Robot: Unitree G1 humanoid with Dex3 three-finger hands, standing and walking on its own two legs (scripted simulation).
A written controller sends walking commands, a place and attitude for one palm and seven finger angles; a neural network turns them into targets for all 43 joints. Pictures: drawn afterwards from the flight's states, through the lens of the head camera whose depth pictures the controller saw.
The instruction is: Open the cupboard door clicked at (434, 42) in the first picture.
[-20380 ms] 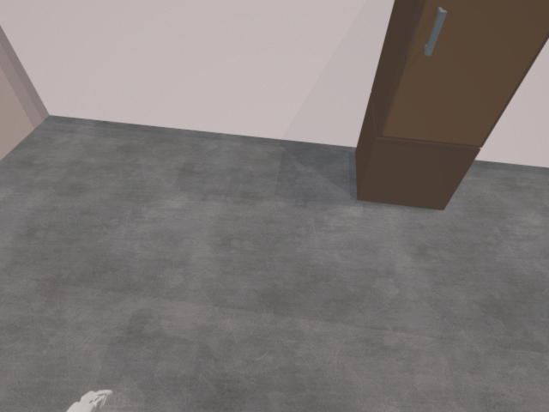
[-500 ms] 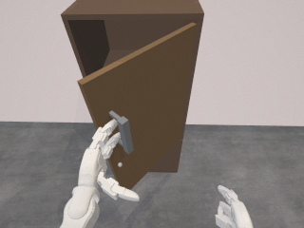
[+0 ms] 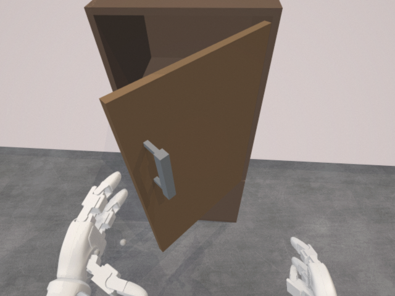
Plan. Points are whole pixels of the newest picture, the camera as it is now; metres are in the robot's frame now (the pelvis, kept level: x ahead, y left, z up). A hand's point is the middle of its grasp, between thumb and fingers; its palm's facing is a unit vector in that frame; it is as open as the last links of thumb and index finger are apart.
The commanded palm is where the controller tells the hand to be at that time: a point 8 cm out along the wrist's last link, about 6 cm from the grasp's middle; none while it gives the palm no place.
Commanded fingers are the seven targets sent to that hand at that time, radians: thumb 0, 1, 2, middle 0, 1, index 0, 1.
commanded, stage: slide the hand sideways off the handle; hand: left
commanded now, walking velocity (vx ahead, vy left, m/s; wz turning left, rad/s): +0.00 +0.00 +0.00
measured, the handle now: (159, 170) +0.32 +0.10 +0.11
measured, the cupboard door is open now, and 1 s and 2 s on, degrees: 49 49 49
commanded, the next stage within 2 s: draw the hand back to the body in 0.02 s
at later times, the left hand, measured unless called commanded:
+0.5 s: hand (95, 236) +0.18 +0.17 +0.13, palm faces +0.02 -1.00 -0.08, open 16.3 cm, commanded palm +0.15 +0.23 +0.13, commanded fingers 0.00 -0.50 0.30 -0.15 -0.30 -0.15 -0.30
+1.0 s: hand (43, 216) +0.19 +0.24 +0.16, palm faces +0.33 -0.87 -0.36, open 13.0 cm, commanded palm +0.15 +0.29 +0.18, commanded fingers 0.00 0.38 0.68 -0.18 -0.30 -0.18 -0.30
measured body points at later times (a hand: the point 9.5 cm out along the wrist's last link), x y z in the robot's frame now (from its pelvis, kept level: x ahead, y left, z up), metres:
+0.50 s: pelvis +0.00 +0.02 +0.00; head -0.01 +0.00 +0.45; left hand +0.18 +0.23 +0.13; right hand +0.19 -0.19 -0.06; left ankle -0.02 +0.13 -0.71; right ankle +0.01 -0.10 -0.71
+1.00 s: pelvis +0.01 +0.02 +0.03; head -0.01 +0.01 +0.48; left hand +0.17 +0.29 +0.18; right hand +0.19 -0.19 -0.05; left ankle -0.02 +0.13 -0.71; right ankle +0.01 -0.10 -0.71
